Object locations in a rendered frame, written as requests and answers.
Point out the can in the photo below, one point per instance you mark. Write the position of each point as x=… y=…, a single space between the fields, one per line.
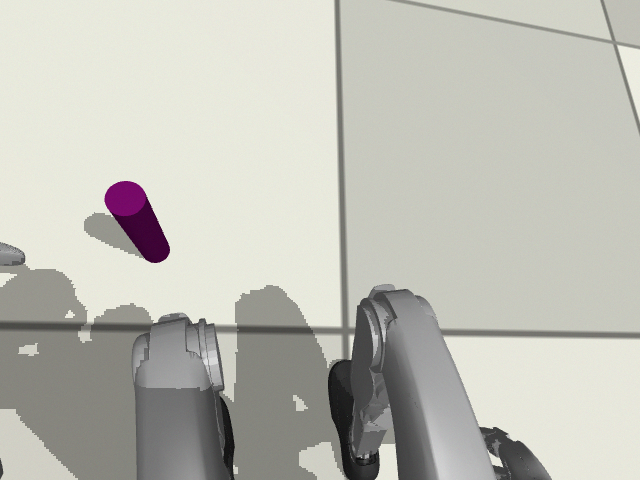
x=130 y=206

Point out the left robot hand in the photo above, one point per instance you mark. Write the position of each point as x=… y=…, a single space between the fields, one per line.
x=11 y=256

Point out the right robot foot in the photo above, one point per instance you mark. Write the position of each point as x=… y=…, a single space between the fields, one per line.
x=341 y=404

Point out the right robot hand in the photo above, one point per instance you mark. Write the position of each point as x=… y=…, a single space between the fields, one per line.
x=518 y=461

